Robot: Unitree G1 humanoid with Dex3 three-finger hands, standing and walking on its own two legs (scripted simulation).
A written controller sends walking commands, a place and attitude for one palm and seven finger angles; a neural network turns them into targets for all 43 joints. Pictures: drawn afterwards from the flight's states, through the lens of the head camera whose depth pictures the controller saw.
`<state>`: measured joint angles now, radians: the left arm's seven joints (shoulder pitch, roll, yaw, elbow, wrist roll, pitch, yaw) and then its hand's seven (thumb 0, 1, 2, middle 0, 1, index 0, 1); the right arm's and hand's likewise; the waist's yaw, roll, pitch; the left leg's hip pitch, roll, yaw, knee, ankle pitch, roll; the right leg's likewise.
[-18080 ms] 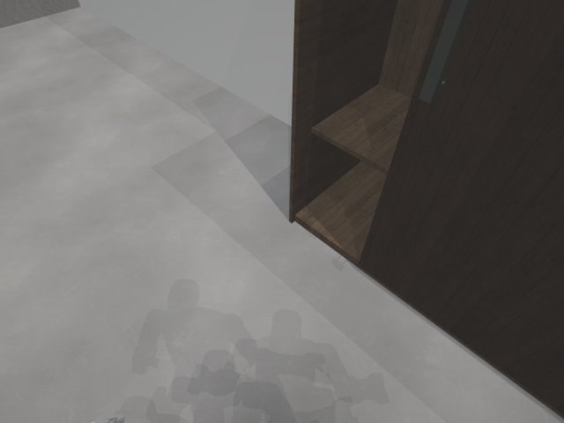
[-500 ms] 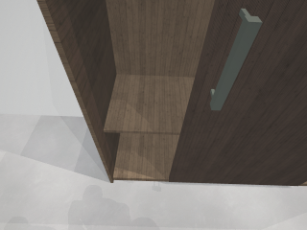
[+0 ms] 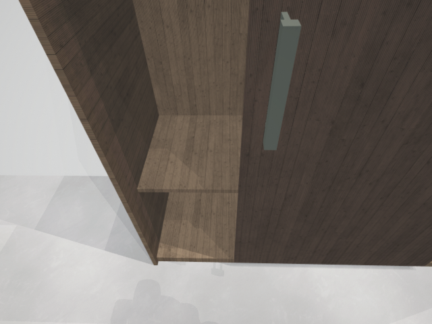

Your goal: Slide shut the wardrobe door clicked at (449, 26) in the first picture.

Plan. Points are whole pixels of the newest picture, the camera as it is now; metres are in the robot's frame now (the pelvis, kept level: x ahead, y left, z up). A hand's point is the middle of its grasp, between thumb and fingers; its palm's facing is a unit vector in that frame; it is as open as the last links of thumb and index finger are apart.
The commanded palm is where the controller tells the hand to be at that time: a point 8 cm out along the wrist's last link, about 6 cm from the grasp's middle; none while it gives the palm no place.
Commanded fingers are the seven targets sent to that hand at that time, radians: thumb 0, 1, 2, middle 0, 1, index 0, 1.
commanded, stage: look again from close up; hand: right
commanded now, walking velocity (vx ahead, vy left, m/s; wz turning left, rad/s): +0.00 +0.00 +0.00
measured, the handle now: (276, 88) +0.49 -0.09 +0.21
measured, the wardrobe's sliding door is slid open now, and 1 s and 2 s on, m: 0.36 0.36 0.36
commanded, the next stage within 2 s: none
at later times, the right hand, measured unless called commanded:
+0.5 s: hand out of the picture -0.04 -0.18 -0.18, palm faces +0.01 +0.99 -0.13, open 7.4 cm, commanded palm none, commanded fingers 0.00 -0.90 -0.90 0.20 0.30 0.20 0.30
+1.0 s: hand out of the picture -0.04 -0.17 -0.18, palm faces +0.01 +0.99 -0.14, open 7.4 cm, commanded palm none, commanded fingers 0.00 -0.90 -0.90 0.20 0.30 0.20 0.30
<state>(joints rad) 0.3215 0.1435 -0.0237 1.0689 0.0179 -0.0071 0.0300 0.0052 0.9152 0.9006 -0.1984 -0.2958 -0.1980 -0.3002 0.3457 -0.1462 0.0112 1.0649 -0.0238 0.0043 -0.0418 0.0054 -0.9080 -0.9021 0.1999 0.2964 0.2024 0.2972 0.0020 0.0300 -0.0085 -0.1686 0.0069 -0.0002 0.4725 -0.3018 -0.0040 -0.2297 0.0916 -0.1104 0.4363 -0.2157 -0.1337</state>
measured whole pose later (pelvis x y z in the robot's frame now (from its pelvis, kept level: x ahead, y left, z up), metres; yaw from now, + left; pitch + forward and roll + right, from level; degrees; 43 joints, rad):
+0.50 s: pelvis +0.00 -0.03 +0.00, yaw +1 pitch +0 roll +0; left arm 0.31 0.12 -0.02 1.13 0.01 -0.01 0.04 0.00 0.90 0.90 -0.20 -0.30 -0.20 -0.30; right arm 0.38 -0.13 0.01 1.12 -0.02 0.01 -0.05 0.01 -0.91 -0.90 0.20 0.30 0.20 0.30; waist 0.00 0.05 0.00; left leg -0.16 0.05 -0.04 0.46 -0.29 -0.02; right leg -0.19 0.13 -0.14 0.35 -0.18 -0.13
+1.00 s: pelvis +0.00 -0.02 +0.00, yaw +1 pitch +0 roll +0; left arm 0.32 0.11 -0.02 1.15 0.01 -0.01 0.04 0.00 0.90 0.90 -0.20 -0.30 -0.20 -0.30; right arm 0.37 -0.13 0.01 1.12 -0.02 0.01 -0.05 0.00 -0.91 -0.90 0.20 0.30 0.20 0.30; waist 0.00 0.04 0.00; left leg -0.16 0.04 -0.03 0.44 -0.28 -0.03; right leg -0.18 0.13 -0.14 0.33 -0.17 -0.14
